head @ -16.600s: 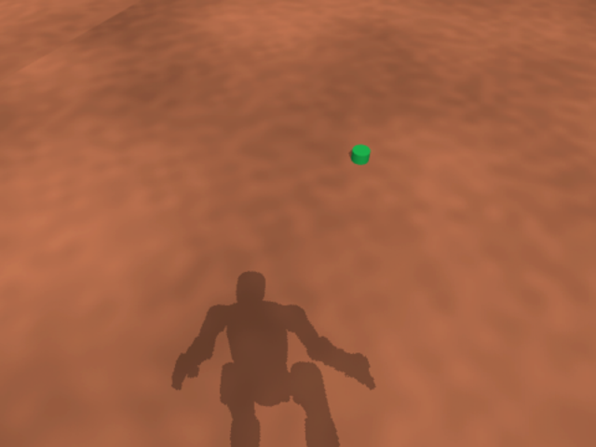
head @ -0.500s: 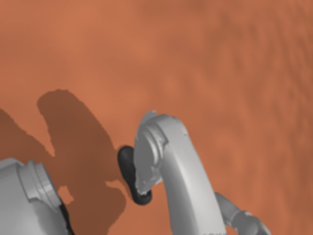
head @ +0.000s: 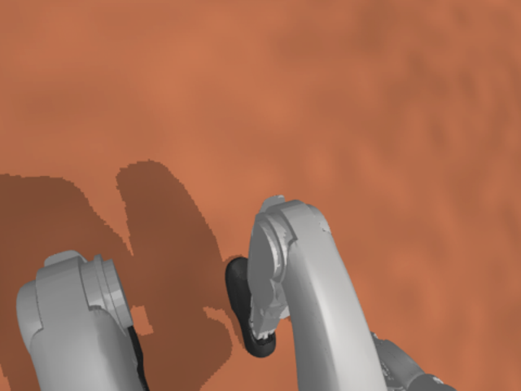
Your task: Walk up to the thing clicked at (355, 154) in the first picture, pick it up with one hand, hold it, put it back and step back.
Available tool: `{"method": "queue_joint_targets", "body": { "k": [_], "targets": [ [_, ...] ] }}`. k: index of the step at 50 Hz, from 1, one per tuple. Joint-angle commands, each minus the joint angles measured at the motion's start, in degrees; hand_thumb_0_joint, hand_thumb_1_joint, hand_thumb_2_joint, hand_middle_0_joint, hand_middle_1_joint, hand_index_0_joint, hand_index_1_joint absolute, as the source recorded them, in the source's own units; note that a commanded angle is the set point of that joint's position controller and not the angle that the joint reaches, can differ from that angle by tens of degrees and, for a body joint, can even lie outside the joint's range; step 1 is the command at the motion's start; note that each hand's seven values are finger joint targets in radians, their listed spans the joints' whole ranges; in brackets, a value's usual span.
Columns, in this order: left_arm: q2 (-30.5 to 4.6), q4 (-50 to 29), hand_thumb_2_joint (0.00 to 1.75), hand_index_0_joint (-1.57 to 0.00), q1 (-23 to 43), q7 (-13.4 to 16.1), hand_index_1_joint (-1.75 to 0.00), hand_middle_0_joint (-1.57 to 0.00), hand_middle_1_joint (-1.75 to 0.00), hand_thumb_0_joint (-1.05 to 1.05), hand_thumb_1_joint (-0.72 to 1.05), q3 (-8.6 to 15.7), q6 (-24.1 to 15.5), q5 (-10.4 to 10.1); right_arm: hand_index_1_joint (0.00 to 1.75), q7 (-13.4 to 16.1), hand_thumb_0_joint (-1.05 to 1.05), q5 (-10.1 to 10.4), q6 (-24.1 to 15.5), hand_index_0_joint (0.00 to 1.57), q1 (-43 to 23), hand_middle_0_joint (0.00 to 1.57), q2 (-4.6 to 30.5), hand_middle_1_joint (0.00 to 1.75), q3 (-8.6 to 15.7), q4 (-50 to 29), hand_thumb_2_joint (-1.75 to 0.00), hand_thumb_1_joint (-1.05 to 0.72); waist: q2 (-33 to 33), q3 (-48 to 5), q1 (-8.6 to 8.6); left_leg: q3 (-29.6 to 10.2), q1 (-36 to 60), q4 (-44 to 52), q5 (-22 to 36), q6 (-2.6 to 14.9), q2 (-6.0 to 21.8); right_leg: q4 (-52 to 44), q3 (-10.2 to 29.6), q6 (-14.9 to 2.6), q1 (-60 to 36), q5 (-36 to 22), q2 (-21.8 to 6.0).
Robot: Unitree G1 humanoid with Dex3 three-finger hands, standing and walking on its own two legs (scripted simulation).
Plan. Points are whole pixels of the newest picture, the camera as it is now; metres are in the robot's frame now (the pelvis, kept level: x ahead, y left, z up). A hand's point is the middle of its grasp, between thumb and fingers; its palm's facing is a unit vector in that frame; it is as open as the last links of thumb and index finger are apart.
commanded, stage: settle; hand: left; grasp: from above
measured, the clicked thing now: out of the picture +0.45 +0.36 -0.23
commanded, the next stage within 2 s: lift in 0.42 s
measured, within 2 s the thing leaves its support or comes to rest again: neither
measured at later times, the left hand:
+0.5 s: hand out of the picture +0.44 +0.35 -0.13, palm faces -0.45 -0.10 -0.89, open 11.5 cm
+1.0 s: hand out of the picture +0.39 +0.36 -0.04, palm faces -0.46 -0.12 -0.88, open 11.4 cm
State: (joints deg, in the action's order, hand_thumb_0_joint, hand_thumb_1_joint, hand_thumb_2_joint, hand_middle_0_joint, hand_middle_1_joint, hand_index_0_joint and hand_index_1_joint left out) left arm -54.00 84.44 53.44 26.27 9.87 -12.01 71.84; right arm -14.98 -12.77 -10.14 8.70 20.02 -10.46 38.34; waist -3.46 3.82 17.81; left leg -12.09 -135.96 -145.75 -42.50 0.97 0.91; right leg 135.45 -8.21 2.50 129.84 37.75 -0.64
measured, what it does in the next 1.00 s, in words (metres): rises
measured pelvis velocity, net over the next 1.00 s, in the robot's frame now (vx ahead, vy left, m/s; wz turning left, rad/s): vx -0.01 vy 0.00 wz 0.12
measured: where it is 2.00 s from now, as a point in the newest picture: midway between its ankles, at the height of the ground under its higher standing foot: (196, 354)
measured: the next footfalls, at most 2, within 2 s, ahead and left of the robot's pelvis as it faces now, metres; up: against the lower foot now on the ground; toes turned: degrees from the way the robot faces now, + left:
none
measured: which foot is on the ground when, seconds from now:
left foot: down 0.00-1.00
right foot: down 0.00-1.00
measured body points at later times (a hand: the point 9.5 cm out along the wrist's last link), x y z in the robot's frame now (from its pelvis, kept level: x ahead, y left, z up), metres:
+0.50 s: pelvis -0.01 -0.01 +0.02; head +0.23 +0.08 +0.39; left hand +0.46 +0.35 -0.08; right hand +0.07 -0.28 -0.08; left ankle +0.06 +0.12 -0.27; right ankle +0.11 -0.13 -0.27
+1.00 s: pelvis -0.01 +0.00 +0.08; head +0.19 +0.07 +0.47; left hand +0.41 +0.36 +0.01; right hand +0.09 -0.28 -0.03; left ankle +0.05 +0.12 -0.27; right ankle +0.11 -0.13 -0.27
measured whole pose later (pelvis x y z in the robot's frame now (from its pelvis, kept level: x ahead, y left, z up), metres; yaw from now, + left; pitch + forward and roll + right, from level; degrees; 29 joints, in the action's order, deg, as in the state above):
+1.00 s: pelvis -0.01 +0.00 +0.08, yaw +7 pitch +35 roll -8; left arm -41.4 59.2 43.4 4.8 3.5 -10.8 63.0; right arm -6.7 -3.1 1.7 11.6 17.8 -0.2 37.6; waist 2.9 -7.2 9.1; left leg -5.1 -125.0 -127.9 -38.4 1.6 0.7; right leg 122.4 -3.2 2.3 121.3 36.1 -2.4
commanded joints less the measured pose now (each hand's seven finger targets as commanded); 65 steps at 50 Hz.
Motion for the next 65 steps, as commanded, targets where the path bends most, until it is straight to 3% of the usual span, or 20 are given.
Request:
{"method": "queue_joint_targets", "body": {
  "k": [1, 2, 4, 5, 7, 15, 18, 21, 26, 27, 31, 34, 36, 39, 43, 45, 47, 50, 60, 65],
  "targets": [
    [-11.04, -8.99, 1.11, -0.91, 15.17, -1.31, -1.12, -0.86, -1.16, 0.00, 0.59, -0.50, 0.47, -1.70, 0.30, 0.59, 0.00, 2.10, 2.05, 0.20, 11.92, 0.20, 17.01, 0.30, 7.73, 1.62, -0.90, -0.91, 29.96, -40.75, 0.60, 4.75, 33.28, 18.64, 16.75, -1.09, 0.67, -10.39, -4.58, -4.46, -16.57, -15.03, 2.72],
    [-7.99, -13.01, 1.11, -0.92, 18.48, -2.23, -1.11, -0.88, -1.15, 0.00, 0.60, -3.46, 0.19, -2.07, 0.30, 0.62, 0.00, 2.53, 2.41, 0.20, 11.52, 0.20, 16.02, 0.30, 7.68, 0.34, -0.90, -0.91, 29.28, -40.63, 0.41, 5.23, 31.37, 18.74, 15.75, -0.84, 0.45, -10.86, -4.07, -4.59, -16.50, -14.15, 2.87],
    [-8.43, -10.37, 1.09, -0.92, 17.09, -3.08, -1.09, -0.87, -1.14, 0.00, 0.61, -2.44, 0.56, -2.28, 0.30, 1.07, 0.00, 2.80, 3.21, 0.20, 12.75, 0.20, 16.27, 0.30, 7.96, 0.89, -0.90, -0.90, 25.47, -40.58, 0.61, 5.44, 30.28, 18.67, 15.86, -0.45, -0.07, -11.63, -3.98, -4.29, -17.47, -14.75, 2.43],
    [-7.72, -12.92, 1.10, -0.92, 19.06, -3.83, -1.08, -0.88, -1.11, 0.00, 0.59, -3.72, 0.09, -2.54, 0.30, 1.20, 0.00, 3.26, 3.58, 0.20, 12.37, 0.20, 15.26, 0.30, 7.83, 0.50, -0.90, -0.90, 25.04, -40.49, 0.03, 5.69, 29.94, 18.94, 15.05, -0.30, -0.09, -11.95, -3.57, -4.44, -17.41, -13.83, 2.61],
    [-8.50, -10.13, 1.11, -0.93, 17.45, -4.66, -1.08, -0.90, -1.11, 0.00, 0.61, -2.90, 0.11, -1.74, 0.30, 1.82, 0.00, 3.53, 4.11, 0.20, 12.58, 0.20, 15.87, 0.30, 8.35, 0.64, -0.90, -0.90, 22.74, -38.89, -0.21, 5.91, 29.62, 18.96, 14.43, -0.23, -0.57, -12.63, -3.47, -4.52, -16.92, -13.08, 2.21],
    [-11.37, -10.68, 1.12, -0.94, 20.65, -6.39, -1.06, -0.92, -1.08, 0.00, 0.59, -1.31, -1.50, -0.89, 0.30, 4.02, 0.00, 3.92, 5.98, 0.20, 12.08, 0.20, 13.79, 0.30, 8.18, -0.11, -0.90, -0.90, 20.11, -41.94, -1.29, 8.69, 27.08, 18.53, 13.68, 0.48, -1.37, -14.88, -1.22, -4.57, -21.94, -11.33, 2.21],
    [-12.94, -12.67, 1.09, -0.94, 21.69, -6.62, -1.04, -0.92, -1.07, 0.00, 0.60, -0.57, -1.70, -0.79, 0.30, 4.65, 0.00, 4.00, 6.56, 0.20, 12.06, 0.20, 13.34, 0.30, 8.37, -0.09, -0.90, -0.90, 21.94, -43.27, -2.35, 9.17, 27.96, 19.97, 13.06, 0.38, -1.51, -15.27, -0.75, -4.66, -22.70, -10.28, 2.05],
    [-12.45, -13.70, 1.12, -0.93, 22.00, -7.12, -1.05, -0.91, -1.07, 0.00, 0.59, -1.00, -1.65, -1.03, 0.30, 5.20, 0.00, 4.16, 7.36, 0.20, 11.82, 0.20, 12.50, 0.30, 8.57, -0.12, -0.90, -0.90, 22.55, -45.68, -2.35, 9.18, 29.34, 20.39, 13.23, 0.37, -1.17, -15.41, -0.21, -4.69, -23.69, -10.39, 2.27],
    [-11.38, -14.77, 1.13, -0.92, 22.59, -8.32, -1.07, -0.93, -1.06, 0.00, 0.52, -1.93, -1.47, -1.18, 0.30, 6.40, 0.00, 4.77, 8.07, 0.20, 12.61, 0.20, 12.77, 0.30, 9.29, 0.21, -0.91, -0.92, 21.63, -44.37, -2.12, 9.11, 29.33, 21.13, 12.36, 0.51, -1.17, -16.44, -0.45, -4.93, -21.55, -9.82, 2.01],
    [-10.59, -15.74, 1.08, -0.84, 22.44, -8.66, -1.00, -0.85, -1.03, 0.00, 0.51, -2.00, -1.38, -1.72, 0.30, 6.54, 0.00, 4.90, 8.14, 0.20, 13.16, 0.20, 12.67, 0.30, 9.53, 0.19, -0.89, -0.89, 22.19, -44.80, -2.25, 9.20, 29.97, 21.85, 12.42, 0.47, -1.36, -16.85, -0.61, -4.76, -21.82, -10.14, 1.80],
    [-10.18, -19.66, 1.06, -0.81, 20.46, -10.62, -1.04, -0.79, -1.06, 0.00, 0.44, -1.39, -0.23, -4.10, 0.30, 7.06, 0.00, 5.92, 8.57, 0.20, 14.26, 0.20, 12.75, 0.30, 10.68, -0.03, -0.91, -0.91, 24.08, -48.82, -4.22, 8.60, 35.42, 24.94, 14.39, -0.02, -1.30, -16.90, -1.04, -4.90, -21.73, -11.80, 1.27],
    [-10.82, -22.88, 1.06, -0.82, 18.14, -12.62, -1.02, -0.80, -1.04, 0.00, 0.43, -0.58, 0.90, -4.92, 0.30, 7.22, 0.00, 6.81, 9.32, 0.20, 14.78, 0.20, 12.76, 0.30, 11.84, -0.52, -0.91, -0.91, 26.20, -51.60, -6.05, 8.22, 39.34, 26.97, 17.21, -0.40, -1.34, -16.75, -0.73, -5.25, -21.91, -13.53, 1.01],
    [-9.94, -25.05, 1.06, -0.82, 17.26, -13.92, -1.02, -0.79, -1.05, 0.00, 0.44, -0.88, 1.23, -5.24, 0.30, 7.42, 0.00, 7.34, 10.02, 0.20, 14.82, 0.20, 12.41, 0.30, 12.43, -0.74, -0.91, -0.91, 26.46, -52.33, -6.15, 8.15, 40.52, 27.70, 18.39, -0.38, -1.26, -17.26, -0.42, -5.20, -22.42, -14.20, 0.98],
    [-7.90, -26.83, 1.08, -0.84, 14.61, -16.01, -1.02, -0.82, -1.04, 0.00, 0.45, -1.29, 1.40, -6.04, 0.30, 7.65, 0.00, 7.86, 10.73, 0.20, 15.17, 0.20, 12.48, 0.30, 13.36, -1.08, -0.91, -0.91, 23.96, -49.28, -6.23, 8.00, 40.29, 28.89, 17.95, -0.22, -1.55, -19.27, 0.05, -5.41, -22.04, -13.35, 0.75],
    [-6.02, -33.73, 1.13, -0.86, 12.61, -18.07, -1.06, -0.84, -1.09, 0.00, 0.48, -1.81, 0.85, -8.35, 0.30, 8.15, 0.00, 8.86, 11.36, 0.20, 14.61, 0.20, 10.90, 0.30, 14.27, -1.84, -0.91, -0.91, 22.01, -51.38, -7.57, 9.35, 39.78, 31.63, 14.07, 0.71, -1.50, -22.91, 1.39, -4.76, -26.59, -11.40, 0.76],
    [-4.83, -34.04, 1.14, -0.87, 9.89, -18.83, -1.06, -0.86, -1.07, 0.00, 0.49, -2.13, 0.91, -9.74, 0.30, 8.52, 0.00, 9.17, 11.33, 0.20, 14.17, 0.20, 10.83, 0.30, 14.43, -2.41, -0.91, -0.91, 19.14, -49.25, -7.47, 9.19, 38.26, 33.16, 11.10, 1.03, -1.68, -24.74, 1.63, -4.68, -27.27, -9.09, 0.83],
    [-5.47, -37.79, 1.13, -0.85, 9.68, -19.39, -1.05, -0.84, -1.07, 0.00, 0.47, -2.16, 0.77, -10.13, 0.30, 9.04, 0.00, 9.81, 11.44, 0.20, 13.81, 0.20, 10.34, 0.30, 14.78, -2.89, -0.90, -0.91, 19.26, -51.85, -8.41, 8.73, 40.97, 35.55, 10.46, 1.11, -1.32, -25.73, 1.84, -4.40, -29.31, -9.30, 1.10],
    [-3.55, -39.39, 1.10, -0.85, 5.62, -20.17, -1.03, -0.83, -1.05, 0.00, 0.47, -2.85, 1.13, -11.25, 0.30, 9.69, 0.00, 10.40, 11.49, 0.20, 12.65, 0.20, 9.98, 0.30, 15.14, -3.62, -0.90, -0.91, 18.23, -49.27, -9.01, 7.76, 42.33, 38.59, 8.45, 1.08, -1.16, -27.78, 1.96, -4.35, -30.02, -8.11, 1.05],
    [-1.57, -52.78, 1.12, -0.84, -1.45, -21.62, -1.04, -0.82, -1.06, 0.00, 0.47, -2.53, 4.40, -14.49, 0.30, 12.66, 0.00, 12.56, 11.92, 0.20, 9.12, 0.20, 8.17, 0.30, 16.02, -5.85, -0.90, -0.90, 16.75, -51.70, -11.23, 7.26, 54.78, 49.48, 9.50, 0.92, -0.82, -37.43, 3.49, -3.69, -41.41, -9.63, 1.03],
    [2.27, -55.44, 1.10, -0.82, -7.39, -22.59, -1.04, -0.80, -1.07, 0.00, 0.47, -4.78, 6.89, -15.65, 0.30, 14.22, 0.00, 13.40, 11.85, 0.20, 7.67, 0.20, 6.60, 0.30, 15.77, -5.67, -0.90, -0.90, 14.56, -49.79, -11.76, 8.22, 61.61, 55.45, 12.82, 0.79, -0.62, -44.69, 4.31, -3.51, -49.20, -11.52, 1.22]
  ]
}}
